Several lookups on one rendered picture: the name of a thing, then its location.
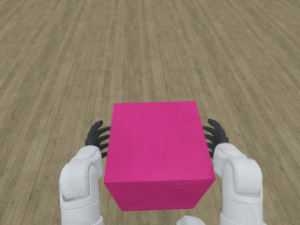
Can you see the right robot thigh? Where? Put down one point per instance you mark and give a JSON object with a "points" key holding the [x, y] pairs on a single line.
{"points": [[189, 220]]}

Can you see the carton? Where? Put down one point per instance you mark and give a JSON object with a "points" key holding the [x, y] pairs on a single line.
{"points": [[157, 158]]}

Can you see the left robot hand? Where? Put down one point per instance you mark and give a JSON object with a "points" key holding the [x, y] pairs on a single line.
{"points": [[94, 139]]}

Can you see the right robot hand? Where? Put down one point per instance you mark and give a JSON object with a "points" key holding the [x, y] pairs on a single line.
{"points": [[218, 138]]}

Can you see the right robot forearm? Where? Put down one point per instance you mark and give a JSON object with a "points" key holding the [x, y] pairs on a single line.
{"points": [[242, 186]]}

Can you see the left robot forearm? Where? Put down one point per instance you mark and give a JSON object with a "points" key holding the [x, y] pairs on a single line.
{"points": [[79, 189]]}

